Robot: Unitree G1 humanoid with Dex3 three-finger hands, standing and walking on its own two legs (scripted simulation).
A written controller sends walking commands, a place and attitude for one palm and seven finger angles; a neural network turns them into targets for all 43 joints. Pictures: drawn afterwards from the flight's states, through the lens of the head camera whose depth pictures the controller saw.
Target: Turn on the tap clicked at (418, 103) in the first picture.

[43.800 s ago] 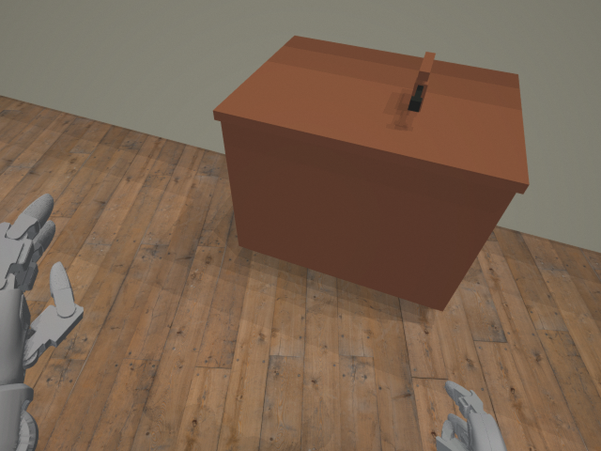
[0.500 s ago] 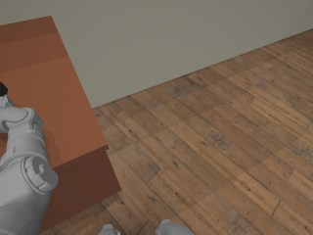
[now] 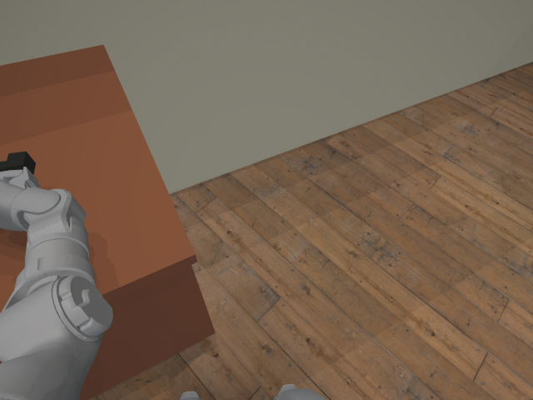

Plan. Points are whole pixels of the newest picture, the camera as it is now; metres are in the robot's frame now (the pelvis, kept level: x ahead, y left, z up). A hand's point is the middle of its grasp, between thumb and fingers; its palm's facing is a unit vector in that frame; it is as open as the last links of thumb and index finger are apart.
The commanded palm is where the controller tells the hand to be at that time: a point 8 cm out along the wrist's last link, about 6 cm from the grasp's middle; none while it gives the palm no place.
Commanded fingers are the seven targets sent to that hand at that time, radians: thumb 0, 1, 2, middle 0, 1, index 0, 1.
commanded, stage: lift the hand up off the lever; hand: left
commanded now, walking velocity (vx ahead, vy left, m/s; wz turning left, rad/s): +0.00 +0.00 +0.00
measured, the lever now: (21, 165) +0.49 +0.33 +0.06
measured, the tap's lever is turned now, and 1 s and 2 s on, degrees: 76 76 77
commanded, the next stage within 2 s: draw the hand back beside the body in 0.82 s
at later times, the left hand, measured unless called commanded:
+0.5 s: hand (25, 174) +0.47 +0.31 +0.07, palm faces +0.90 -0.42 -0.08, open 8.2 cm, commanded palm +0.42 +0.32 +0.13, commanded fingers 0.00 0.90 0.90 -0.15 -0.15 -0.15 -0.15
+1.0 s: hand (21, 175) +0.46 +0.31 +0.08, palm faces +0.87 -0.48 -0.05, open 8.0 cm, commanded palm +0.41 +0.33 +0.14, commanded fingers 0.00 0.90 0.90 -0.16 -0.17 -0.16 -0.17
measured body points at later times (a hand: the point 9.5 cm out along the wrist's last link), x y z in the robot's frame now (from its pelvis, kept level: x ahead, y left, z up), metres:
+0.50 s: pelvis +0.01 +0.02 +0.01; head +0.07 +0.02 +0.45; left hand +0.41 +0.32 +0.08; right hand +0.02 -0.24 -0.12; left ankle +0.02 +0.17 -0.69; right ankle -0.01 -0.06 -0.69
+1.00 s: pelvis +0.00 +0.02 +0.01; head +0.07 +0.02 +0.46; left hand +0.41 +0.33 +0.09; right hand +0.03 -0.25 -0.11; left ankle +0.02 +0.17 -0.69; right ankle -0.01 -0.06 -0.69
